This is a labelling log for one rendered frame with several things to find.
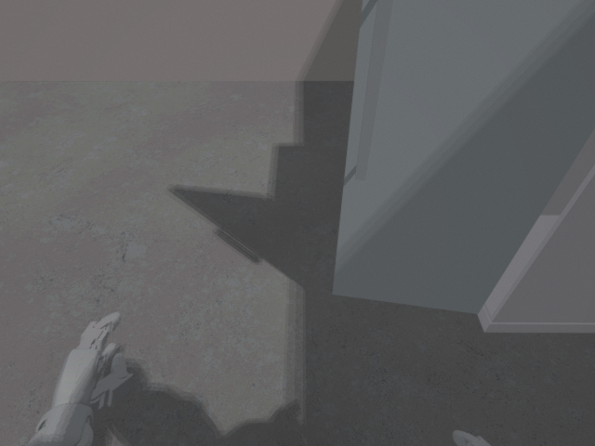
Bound handle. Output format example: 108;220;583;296
355;0;393;180

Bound left robot forearm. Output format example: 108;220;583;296
28;403;93;446

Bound robot left hand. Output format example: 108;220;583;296
50;312;133;415

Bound fridge door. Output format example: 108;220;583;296
332;0;595;314

